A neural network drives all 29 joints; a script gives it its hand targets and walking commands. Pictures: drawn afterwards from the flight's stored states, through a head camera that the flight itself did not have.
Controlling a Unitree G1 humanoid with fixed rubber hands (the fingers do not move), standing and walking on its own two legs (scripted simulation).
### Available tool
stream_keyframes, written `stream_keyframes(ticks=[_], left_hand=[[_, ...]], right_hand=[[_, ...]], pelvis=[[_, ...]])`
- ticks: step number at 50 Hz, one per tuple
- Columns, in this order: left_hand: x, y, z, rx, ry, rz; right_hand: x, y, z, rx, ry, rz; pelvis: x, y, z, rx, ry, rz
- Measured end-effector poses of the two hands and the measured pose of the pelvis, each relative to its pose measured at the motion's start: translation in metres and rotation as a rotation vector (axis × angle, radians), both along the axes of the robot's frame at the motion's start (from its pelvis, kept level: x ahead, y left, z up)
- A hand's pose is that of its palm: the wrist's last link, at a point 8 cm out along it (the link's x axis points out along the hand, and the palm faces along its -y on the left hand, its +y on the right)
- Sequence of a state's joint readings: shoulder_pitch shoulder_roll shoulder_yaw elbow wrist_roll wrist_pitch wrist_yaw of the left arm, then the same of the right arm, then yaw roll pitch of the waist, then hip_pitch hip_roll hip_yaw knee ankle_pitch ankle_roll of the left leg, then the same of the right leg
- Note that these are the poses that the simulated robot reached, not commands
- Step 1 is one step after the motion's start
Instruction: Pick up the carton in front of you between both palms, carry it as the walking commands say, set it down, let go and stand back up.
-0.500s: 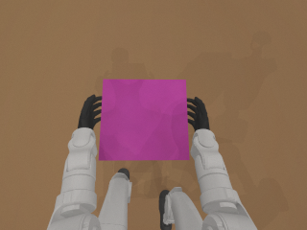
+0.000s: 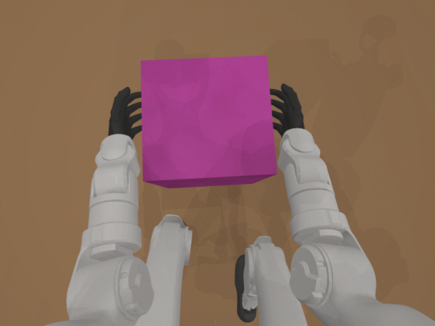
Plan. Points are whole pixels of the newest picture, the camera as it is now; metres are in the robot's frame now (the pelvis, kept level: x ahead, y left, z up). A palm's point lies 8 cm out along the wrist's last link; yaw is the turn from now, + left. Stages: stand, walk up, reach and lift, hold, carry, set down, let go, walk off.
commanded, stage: set down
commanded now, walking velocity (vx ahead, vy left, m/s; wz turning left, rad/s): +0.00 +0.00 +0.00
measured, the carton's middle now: (208, 135) +0.46 +0.08 -0.16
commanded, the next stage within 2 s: none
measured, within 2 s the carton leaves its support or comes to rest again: rests again in 1.92 s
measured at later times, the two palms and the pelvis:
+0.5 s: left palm (135, 149) +0.43 +0.24 -0.24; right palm (261, 134) +0.51 -0.05 -0.23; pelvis -0.03 -0.01 -0.11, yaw -1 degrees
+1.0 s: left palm (135, 148) +0.45 +0.26 -0.31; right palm (246, 140) +0.52 -0.03 -0.34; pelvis -0.03 -0.02 -0.17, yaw +0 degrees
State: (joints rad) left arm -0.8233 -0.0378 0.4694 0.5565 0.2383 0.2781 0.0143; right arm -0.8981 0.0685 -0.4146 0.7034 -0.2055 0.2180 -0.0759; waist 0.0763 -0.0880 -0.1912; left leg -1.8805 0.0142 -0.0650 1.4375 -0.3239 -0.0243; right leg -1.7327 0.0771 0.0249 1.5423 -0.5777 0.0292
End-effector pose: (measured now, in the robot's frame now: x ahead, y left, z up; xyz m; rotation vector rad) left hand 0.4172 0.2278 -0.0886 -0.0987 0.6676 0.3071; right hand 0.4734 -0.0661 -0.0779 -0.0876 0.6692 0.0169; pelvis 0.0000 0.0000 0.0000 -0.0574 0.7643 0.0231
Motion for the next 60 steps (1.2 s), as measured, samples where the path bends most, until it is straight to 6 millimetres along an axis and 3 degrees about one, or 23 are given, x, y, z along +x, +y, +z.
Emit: stream_keyframes(ticks=[10, 33, 42, 60], left_hand=[[0.006, -0.001, -0.063, 0.009, 0.021, 0.024], [0.015, 0.019, -0.197, 0.048, 0.084, 0.073], [0.024, 0.040, -0.219, 0.075, 0.108, 0.069], [0.027, 0.032, -0.233, 0.058, 0.138, 0.017]], right_hand=[[0.015, 0.000, -0.065, 0.008, 0.020, 0.027], [0.045, 0.025, -0.208, -0.021, 0.064, 0.144], [0.049, 0.044, -0.250, -0.009, 0.079, 0.187], [0.047, 0.031, -0.265, -0.011, 0.109, 0.208]], pelvis=[[-0.009, -0.001, -0.047, 0.001, 0.061, -0.017], [-0.032, -0.017, -0.140, 0.036, 0.073, -0.056], [-0.030, -0.018, -0.162, 0.047, 0.045, -0.052], [-0.030, -0.018, -0.171, 0.056, 0.031, -0.066]])
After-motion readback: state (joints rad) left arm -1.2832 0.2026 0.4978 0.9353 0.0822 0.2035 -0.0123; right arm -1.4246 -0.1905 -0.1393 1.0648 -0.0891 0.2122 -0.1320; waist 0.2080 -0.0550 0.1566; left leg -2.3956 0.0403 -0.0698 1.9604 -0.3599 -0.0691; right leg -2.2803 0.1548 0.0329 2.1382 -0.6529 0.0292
